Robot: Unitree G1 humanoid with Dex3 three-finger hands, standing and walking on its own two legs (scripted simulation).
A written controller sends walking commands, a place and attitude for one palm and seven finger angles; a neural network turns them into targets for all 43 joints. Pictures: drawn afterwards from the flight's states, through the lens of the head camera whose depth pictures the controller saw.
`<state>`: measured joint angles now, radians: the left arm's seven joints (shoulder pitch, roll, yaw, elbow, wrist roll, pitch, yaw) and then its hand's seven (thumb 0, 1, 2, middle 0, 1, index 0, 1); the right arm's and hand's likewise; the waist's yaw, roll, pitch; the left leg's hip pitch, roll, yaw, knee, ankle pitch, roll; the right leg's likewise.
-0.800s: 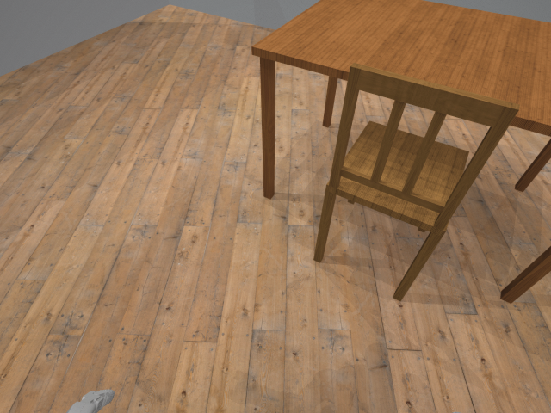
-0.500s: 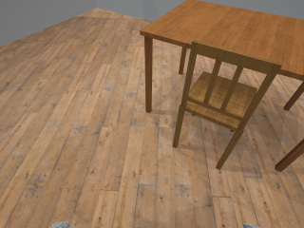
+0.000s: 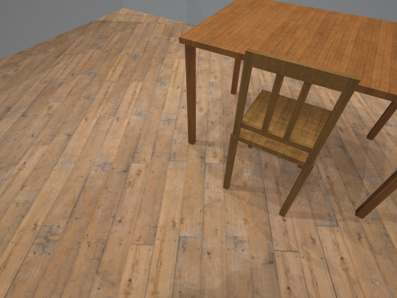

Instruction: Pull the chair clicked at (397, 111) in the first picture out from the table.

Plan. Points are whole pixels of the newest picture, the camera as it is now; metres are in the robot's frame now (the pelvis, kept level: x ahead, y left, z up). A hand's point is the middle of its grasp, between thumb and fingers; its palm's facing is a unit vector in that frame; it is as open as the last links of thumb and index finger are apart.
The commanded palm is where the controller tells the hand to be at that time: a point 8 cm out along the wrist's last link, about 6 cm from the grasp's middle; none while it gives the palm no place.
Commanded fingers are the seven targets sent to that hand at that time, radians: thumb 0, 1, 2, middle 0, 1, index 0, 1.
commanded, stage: stand and wait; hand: left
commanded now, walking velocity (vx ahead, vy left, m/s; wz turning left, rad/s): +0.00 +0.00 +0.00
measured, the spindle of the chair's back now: (271, 104) +0.82 -0.24 -0.09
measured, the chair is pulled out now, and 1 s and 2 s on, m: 0.00 0.00 0.00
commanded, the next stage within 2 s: look at it before walking up in 0.02 s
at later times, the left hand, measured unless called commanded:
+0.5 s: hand out of the picture +0.08 +0.25 -0.15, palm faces -0.02 -0.94 -0.33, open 7.4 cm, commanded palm none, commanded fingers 0.00 0.90 0.90 -0.20 -0.30 -0.20 -0.30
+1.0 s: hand out of the picture +0.09 +0.23 -0.17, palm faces -0.07 -0.95 -0.31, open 7.4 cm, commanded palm none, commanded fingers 0.00 0.90 0.90 -0.20 -0.30 -0.20 -0.30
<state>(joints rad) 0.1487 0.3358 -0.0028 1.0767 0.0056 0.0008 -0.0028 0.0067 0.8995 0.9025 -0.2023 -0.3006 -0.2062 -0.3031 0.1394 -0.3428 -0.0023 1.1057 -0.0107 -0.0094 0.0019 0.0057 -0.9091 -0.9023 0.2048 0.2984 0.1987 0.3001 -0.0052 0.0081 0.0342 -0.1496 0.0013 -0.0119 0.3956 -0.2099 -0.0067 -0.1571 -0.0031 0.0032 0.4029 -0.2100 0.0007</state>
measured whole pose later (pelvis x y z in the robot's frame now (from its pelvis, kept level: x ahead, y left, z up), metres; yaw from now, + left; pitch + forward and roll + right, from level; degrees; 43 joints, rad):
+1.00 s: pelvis +0.01 +0.00 -0.01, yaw -5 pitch -1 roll +1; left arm 0.17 0.30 0.02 1.02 0.01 0.05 0.00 0.00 0.90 0.90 -0.20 -0.30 -0.20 -0.30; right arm 0.11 -0.28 -0.02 1.03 -0.01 0.01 -0.02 0.00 -0.91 -0.90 0.20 0.30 0.20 0.30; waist 0.02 -0.01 0.06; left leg -0.18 0.03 0.07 0.47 -0.28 -0.02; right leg -0.24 0.03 0.08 0.52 -0.26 0.00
